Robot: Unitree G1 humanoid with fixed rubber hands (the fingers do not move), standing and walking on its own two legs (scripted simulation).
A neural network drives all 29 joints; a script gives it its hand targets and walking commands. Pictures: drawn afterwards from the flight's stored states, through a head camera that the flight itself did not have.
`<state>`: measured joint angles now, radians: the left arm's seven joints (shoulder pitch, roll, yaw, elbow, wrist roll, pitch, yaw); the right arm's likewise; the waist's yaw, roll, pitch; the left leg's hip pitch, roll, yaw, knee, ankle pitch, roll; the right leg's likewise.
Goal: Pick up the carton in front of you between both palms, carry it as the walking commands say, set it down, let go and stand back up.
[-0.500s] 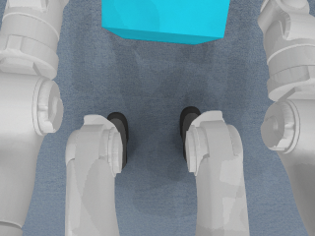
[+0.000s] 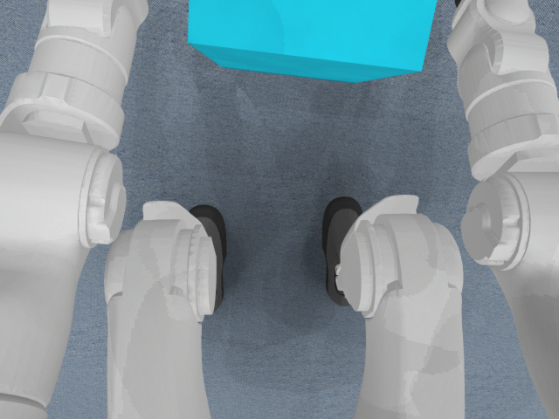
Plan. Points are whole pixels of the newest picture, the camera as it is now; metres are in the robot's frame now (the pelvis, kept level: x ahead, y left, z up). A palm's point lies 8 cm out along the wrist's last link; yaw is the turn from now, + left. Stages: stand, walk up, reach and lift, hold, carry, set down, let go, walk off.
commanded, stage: reach and lift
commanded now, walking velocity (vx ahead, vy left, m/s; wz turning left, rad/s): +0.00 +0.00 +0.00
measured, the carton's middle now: out of the picture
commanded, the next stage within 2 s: none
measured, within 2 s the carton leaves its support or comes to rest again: leaves its support in 0.46 s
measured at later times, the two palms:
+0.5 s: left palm out of the picture +0.56 +0.12 -0.16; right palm out of the picture +0.55 -0.19 -0.15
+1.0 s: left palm out of the picture +0.51 +0.11 +0.04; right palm out of the picture +0.50 -0.19 +0.05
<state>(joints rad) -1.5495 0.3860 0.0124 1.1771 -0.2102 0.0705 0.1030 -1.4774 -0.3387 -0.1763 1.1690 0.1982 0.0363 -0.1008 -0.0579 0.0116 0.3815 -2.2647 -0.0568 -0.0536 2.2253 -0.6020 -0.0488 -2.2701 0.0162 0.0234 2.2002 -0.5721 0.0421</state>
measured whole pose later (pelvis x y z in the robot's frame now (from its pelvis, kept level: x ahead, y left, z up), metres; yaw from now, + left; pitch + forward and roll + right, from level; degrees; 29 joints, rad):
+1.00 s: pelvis -0.01 +0.00 +0.10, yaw +0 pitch +43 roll +1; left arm -1.19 0.04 0.48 0.80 0.24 0.38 0.03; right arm -1.17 -0.04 -0.55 0.74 -0.25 0.37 -0.04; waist -0.04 0.01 -0.10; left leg -2.08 -0.11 -0.08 1.84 -0.51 -0.08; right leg -2.10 0.10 0.09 1.82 -0.46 0.07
